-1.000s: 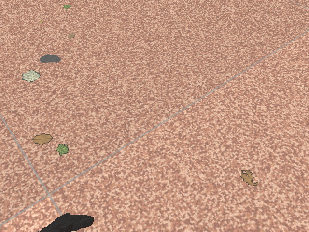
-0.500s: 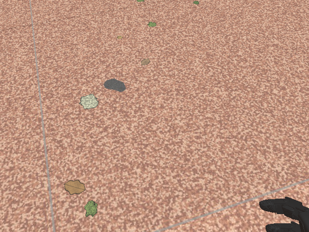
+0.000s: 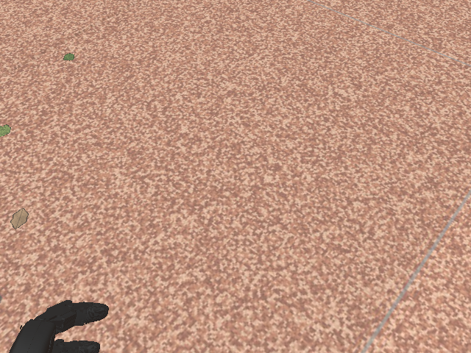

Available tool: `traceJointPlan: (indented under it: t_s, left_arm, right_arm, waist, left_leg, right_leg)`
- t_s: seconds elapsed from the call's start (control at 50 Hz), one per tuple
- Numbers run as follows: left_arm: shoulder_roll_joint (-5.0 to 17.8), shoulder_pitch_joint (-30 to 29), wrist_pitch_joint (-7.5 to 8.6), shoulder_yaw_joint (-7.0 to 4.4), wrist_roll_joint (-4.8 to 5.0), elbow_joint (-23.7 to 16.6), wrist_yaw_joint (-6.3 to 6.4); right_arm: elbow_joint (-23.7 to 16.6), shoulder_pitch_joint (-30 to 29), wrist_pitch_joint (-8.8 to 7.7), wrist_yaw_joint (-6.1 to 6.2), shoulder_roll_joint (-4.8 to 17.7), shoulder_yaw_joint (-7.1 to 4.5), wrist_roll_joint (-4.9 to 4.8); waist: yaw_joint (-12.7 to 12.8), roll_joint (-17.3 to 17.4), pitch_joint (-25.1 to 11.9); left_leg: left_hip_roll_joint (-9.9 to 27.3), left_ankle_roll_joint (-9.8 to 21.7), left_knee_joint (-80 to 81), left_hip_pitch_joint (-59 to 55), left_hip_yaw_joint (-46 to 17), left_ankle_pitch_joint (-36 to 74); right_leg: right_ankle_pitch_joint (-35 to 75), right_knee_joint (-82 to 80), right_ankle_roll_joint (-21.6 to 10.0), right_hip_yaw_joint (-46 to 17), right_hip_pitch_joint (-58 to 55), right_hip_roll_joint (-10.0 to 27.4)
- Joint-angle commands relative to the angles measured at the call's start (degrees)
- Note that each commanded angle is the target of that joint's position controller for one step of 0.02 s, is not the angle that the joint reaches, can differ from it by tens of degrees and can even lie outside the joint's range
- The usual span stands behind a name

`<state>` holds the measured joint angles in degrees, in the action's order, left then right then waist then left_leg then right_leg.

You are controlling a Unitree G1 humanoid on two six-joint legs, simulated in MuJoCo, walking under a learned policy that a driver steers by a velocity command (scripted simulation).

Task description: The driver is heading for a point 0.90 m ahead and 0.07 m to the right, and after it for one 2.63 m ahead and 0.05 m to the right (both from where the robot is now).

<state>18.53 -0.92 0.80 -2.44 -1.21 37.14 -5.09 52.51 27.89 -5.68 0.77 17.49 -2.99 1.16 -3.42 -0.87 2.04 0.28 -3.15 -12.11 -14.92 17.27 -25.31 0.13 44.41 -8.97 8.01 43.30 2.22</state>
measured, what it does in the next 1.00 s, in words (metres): walks ahead: right foot, then left foot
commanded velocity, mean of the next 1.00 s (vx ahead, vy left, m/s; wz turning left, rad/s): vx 1.00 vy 0.00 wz -0.14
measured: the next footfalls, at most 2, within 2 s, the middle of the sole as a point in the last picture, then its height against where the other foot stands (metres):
right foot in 0.06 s outside the picture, level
left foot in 0.48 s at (236, 269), level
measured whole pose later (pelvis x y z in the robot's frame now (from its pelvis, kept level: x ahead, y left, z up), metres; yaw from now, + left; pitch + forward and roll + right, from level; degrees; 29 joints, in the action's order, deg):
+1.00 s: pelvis +0.92 -0.19 +0.02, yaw -6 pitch +2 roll -1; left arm 14.6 6.7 4.9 -0.2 -3.4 38.6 0.7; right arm 47.5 22.8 -2.2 -1.1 18.4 -4.3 0.1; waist -3.5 2.1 -0.7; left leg -1.9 5.6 -69.4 19.5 -2.9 -19.6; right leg -13.5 31.9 0.3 2.6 20.3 1.3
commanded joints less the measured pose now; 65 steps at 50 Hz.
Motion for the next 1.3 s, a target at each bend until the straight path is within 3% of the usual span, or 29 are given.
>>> traceJointPlan:
  t_s: [0.02, 0.04, 0.06, 0.08, 0.1, 0.12, 0.16, 0.22, 0.3, 0.4, 0.44, 0.48, 0.5, 0.52, 0.56, 0.58, 0.66, 0.72, 0.82, 0.86, 0.88, 0.9, 0.92, 0.94, 0.98, 1.04, 1.18, 1.24, 1.3]
  left_arm:
    - [4.74, 19.63, 0.09, -1.54, 0.18, 2.74, 0.8]
    - [7.55, 31.44, 0.14, -3.19, 0.06, 6.55, 1.85]
    - [10.31, 32.4, -0.24, -4.76, 0.36, 8.23, 3.44]
    - [16.72, 24.53, -1.23, -5.71, -0.47, 6.0, 4.08]
    - [18.34, 26.18, -1.58, -6.52, -0.23, 3.56, 4.1]
    - [15.8, 25.59, -1.27, -6.19, 0.05, 4.31, 4.66]
    - [11.32, 22.22, 0.24, -4.93, 0.42, 5.41, 5.41]
    - [8.1, 20.15, 2.45, -3.45, 0.94, 5.03, 5.19]
    - [8.42, 20.64, 3.69, -3.89, 0.99, 5.1, 4.5]
    - [8.14, 26.24, 4.47, -3.85, 1.71, 8.25, 4.58]
    - [11.18, 26.1, 4.3, -4.27, 0.74, 8.89, 5.17]
    - [11.05, 21.12, 3.96, -4.07, -1.36, 8.47, 5.23]
    - [3.65, 21.83, 4.53, -2.16, -0.89, 6.33, 5.36]
    - [-0.31, 30.45, 5.33, -0.73, 1.56, 5.03, 4.28]
    - [4.62, 17.72, 4.95, -0.5, -1.26, 4.59, 4.59]
    - [4.71, 13.34, 5.01, -0.33, -2.02, 3.21, 4.28]
    - [1.11, 8.17, 3.67, 1.74, -3.66, -1.92, 3.1]
    - [0.63, -0.69, 4.15, 3.36, -2.09, -5.97, 1.96]
    - [2.77, -2.54, 4.21, 2.64, -0.82, -6.05, 2.95]
    - [5.24, 6.35, 4.63, 1.06, -1.24, -3.36, 4.34]
    - [7.08, 15.25, 4.95, -0.04, -1.68, -1.37, 5.39]
    - [11.67, 27.42, 5.01, -1.78, -2.84, -0.5, 6.76]
    - [15.19, 26.13, 4.32, -2.55, -3.87, -0.34, 6.8]
    - [10.91, 21.61, 3.79, -2.51, -2.54, -0.47, 6.89]
    - [3.61, 17.49, 4.33, -0.9, -1.97, 0.7, 6.17]
    - [1.06, 19.9, 5.64, -0.38, -0.61, 4.77, 5.78]
    - [3.09, 18.24, 7.2, -0.77, -0.06, 8.16, 5.5]
    - [7.91, 22.86, 6.47, -1.71, -0.07, 8.84, 6.11]
    - [12.48, 18.77, 3.6, -3.0, -0.82, 6.43, 6.91]
  right_arm:
    - [-7.28, -9.96, 0.82, 1.06, 12.92, -2.58, 0.49]
    - [-8.38, -11.79, 1.8, 0.95, 13.28, -2.78, 0.81]
    - [-7.73, -10.8, 2.06, 0.04, 10.0, -2.2, 1.36]
    - [-12.69, -6.45, 1.45, -0.69, 1.93, -0.04, 1.54]
    - [-17.21, -10.21, -0.12, -0.52, 5.39, 0.17, 0.91]
    - [-17.82, -14.81, -1.34, -0.48, 6.63, 0.42, 1.04]
    - [-17.12, -16.29, -1.12, -0.33, 5.9, 1.06, 1.94]
    - [-17.21, -15.35, 2.44, -0.6, 4.83, 1.48, 3.03]
    - [-22.1, -27.77, 2.57, -1.91, 1.32, 3.02, 1.48]
    - [-22.06, -30.57, 1.81, -2.11, 2.72, 2.42, 0.8]
    - [-19.65, -22.48, 1.57, -1.2, 6.38, 0.59, 0.82]
    - [-13.64, -0.69, 1.75, 0.69, 10.54, -1.75, 0.24]
    - [-11.82, 8.35, 1.67, 1.47, 15.1, -3.0, 1.81]
    - [-10.62, 3.82, 1.69, 0.05, 17.24, -3.65, 1.96]
    - [-12.32, -6.82, 1.73, -1.59, 7.38, -2.34, 0.09]
    - [-11.07, -6.48, 1.69, -1.88, 5.74, -1.9, 0.23]
    - [-6.08, -1.33, 0.68, -1.35, 5.37, -1.39, -0.62]
    - [-7.24, -3.94, 0.56, -1.08, 7.09, -2.35, -0.63]
    - [-6.71, -1.0, 0.48, -1.93, 9.55, -3.55, -2.01]
    - [-6.11, 0.03, 0.93, -1.69, 11.12, -3.93, -1.69]
    - [-6.57, -1.31, 0.8, -1.9, 11.32, -4.06, -1.78]
    - [-8.45, -2.7, 0.18, -1.75, 6.24, -2.71, -1.71]
    - [-11.13, 2.99, 0.63, -1.38, -0.4, -0.85, -3.73]
    - [-10.73, -1.65, 1.71, -0.96, 3.46, -1.03, -2.04]
    - [-11.06, -9.69, 2.75, -2.05, 4.44, -1.47, -0.41]
    - [-13.18, -13.29, 5.13, -3.81, 1.03, -0.84, 0.58]
    - [-20.92, -27.61, 5.85, -6.69, 1.23, 1.14, 0.53]
    - [-20.14, -27.24, 5.52, -6.59, 3.01, 0.96, 0.44]
    - [-12.9, -2.15, 5.12, -4.66, 9.0, -2.01, 0.5]
  waist:
    - [15.61, 7.18, -6.34]
    - [20.33, 5.66, -11.72]
    - [18.38, -1.25, -10.0]
    - [7.69, -15.66, -9.59]
    - [10.73, -9.72, -19.27]
    - [10.23, -2.3, -11.89]
    - [4.67, 5.08, -1.73]
    - [0.62, 5.17, 1.33]
    - [4.04, 2.17, 3.82]
    - [8.01, -0.33, 0.71]
    - [3.97, -1.61, -4.85]
    - [-8.23, -1.98, -13.41]
    - [-9.3, 9.01, -18.89]
    - [-0.75, 27.15, -21.56]
    - [-0.32, 4.27, -6.88]
    - [0.16, -0.25, -4.11]
    - [3.89, 4.2, 1.58]
    - [3.54, 4.12, 4.1]
    - [1.76, 3.74, 0.76]
    - [5.81, 2.08, -6.25]
    - [10.43, 1.53, -11.25]
    - [15.11, -4.29, -19.78]
    - [9.69, -17.3, -26.05]
    - [9.12, -11.66, -18.15]
    - [8.05, -2.17, -5.46]
    - [4.88, -5.29, -0.13]
    - [1.86, -1.79, 5.3]
    - [0.84, -2.35, 2.24]
    - [-12.13, -4.47, -10.83]
  left_leg:
    - [14.28, 5.49, -22.47, 14.04, -1.64, 87.03]
    - [14.29, 5.85, -39.43, 19.72, -3.18, 80.81]
    - [6.95, 4.43, -60.6, 31.96, -3.67, 37.08]
    - [-2.05, 1.04, -83.14, 55.21, -7.28, -4.37]
    - [-1.78, 1.66, -85.6, 63.34, -20.11, -1.46]
    - [1.27, 2.15, -80.31, 66.14, -22.09, 2.35]
    - [5.3, 1.57, -68.94, 59.55, -22.01, 4.68]
    - [7.82, -1.12, -57.13, 51.1, -21.21, 1.41]
    - [5.9, -1.12, -34.05, 44.19, -17.2, 23.26]
    - [2.39, 3.48, -18.88, 37.9, -16.01, 34.01]
    - [-1.51, 5.2, -18.53, 31.3, -15.19, 24.05]
    - [0.46, 7.5, -20.48, 10.93, -15.3, 13.86]
    - [12.08, 11.07, -19.35, -0.92, -34.33, -5.33]
    - [21.26, 18.92, -3.21, -6.89, -72.03, -9.97]
    - [16.68, 19.9, -2.97, 6.85, -59.34, -8.17]
    - [13.85, 18.5, -2.68, 12.85, -53.03, -2.32]
    - [8.35, 18.72, 1.4, 23.75, -44.45, 8.6]
    - [4.68, 17.64, 6.41, 34.87, -38.19, 13.53]
    - [5.58, 13.66, 2.43, 30.1, -36.95, 32.48]
    - [3.31, 11.41, -14.39, 26.15, -34.47, 47.87]
    - [0.85, 10.16, -28.1, 32.54, -33.17, 44.61]
    - [-1.95, 9.78, -46.71, 40.73, -29.25, 26.43]
    - [-5.71, 8.77, -62.92, 54.91, -23.98, -3.96]
    - [-1.19, 9.68, -67.13, 61.71, -22.46, 2.38]
    - [2.94, 9.18, -63.11, 61.28, -21.57, 8.72]
    - [5.94, 8.06, -60.3, 60.37, -21.2, 8.97]
    - [4.28, 9.47, -39.3, 53.63, -12.28, 26.41]
    - [-2.64, 12.58, -31.97, 42.57, -5.43, 25.32]
    - [-6.77, 17.14, -29.76, 14.67, -9.49, 16.63]
  right_leg:
    - [-5.67, -0.2, -3.39, 2.81, -31.31, -7.39]
    - [-8.86, -3.32, -5.08, -0.24, -45.3, -8.59]
    - [-13.27, -6.51, -6.73, -6.58, -53.89, -6.41]
    - [-8.74, -10.65, -13.67, -34.31, -62.38, 6.17]
    - [-20.25, -23.39, -19.57, -52.57, -68.24, 11.49]
    - [-24.19, -29.74, -17.09, -54.04, -61.77, 12.06]
    - [-15.53, -30.61, -13.03, -44.13, -43.44, 7.34]
    - [-8.01, -32.37, -12.62, -34.9, -27.52, 2.22]
    - [-0.55, -35.12, -8.51, -27.53, -20.92, -4.06]
    - [18.06, -32.8, -3.98, -27.06, -36.85, 0.3]
    - [37.57, -21.39, -1.74, -26.58, -45.15, 1.9]
    - [36.99, 5.57, 0.23, -21.71, -37.8, -0.36]
    - [8.63, 30.21, 1.84, -17.51, -24.03, -6.13]
    - [-26.01, 39.91, 3.68, -18.41, -7.1, -14.97]
    - [-17.51, 37.18, 2.83, -15.88, -0.95, -4.55]
    - [-16.72, 32.34, 3.28, -14.81, -2.65, -2.68]
    - [-20.78, 18.85, 7.41, -12.79, -2.78, 1.04]
    - [-8.19, -0.02, 10.03, -9.58, -12.11, 0.89]
    - [1.4, -12.27, 9.55, -8.12, -26.95, -2.07]
    - [-6.63, -15.04, 8.11, -6.99, -37.81, -4.73]
    - [-9.62, -13.91, 7.02, -9.34, -50.01, -1.24]
    - [-30.51, -15.94, 4.87, -24.03, -62.29, 13.11]
    - [-47.53, -27.03, -0.47, -53.05, -69.61, 27.16]
    - [-51.79, -30.42, -1.51, -55.39, -62.28, 24.4]
    - [-29.72, -29.99, 0.34, -34.9, -49.13, 18.53]
    - [-12.92, -32.61, 2.92, -19.93, -41.83, 14.7]
    - [11.86, -39.22, 6.38, 4.31, -35.6, 9.06]
    - [47.47, -30.65, 7.89, 7.7, -41.98, 9.34]
    - [58.19, 4.46, 6.89, 5.36, -37.66, 12.68]
Over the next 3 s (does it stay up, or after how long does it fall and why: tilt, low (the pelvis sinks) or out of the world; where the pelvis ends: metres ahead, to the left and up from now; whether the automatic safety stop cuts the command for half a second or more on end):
stays up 2.50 0.03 0.02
